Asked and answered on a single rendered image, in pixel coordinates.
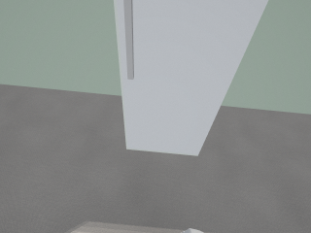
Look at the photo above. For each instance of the fridge door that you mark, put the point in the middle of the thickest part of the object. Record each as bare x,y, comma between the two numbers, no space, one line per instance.
185,55

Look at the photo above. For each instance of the handle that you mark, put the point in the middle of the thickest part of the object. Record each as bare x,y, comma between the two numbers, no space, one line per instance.
129,46

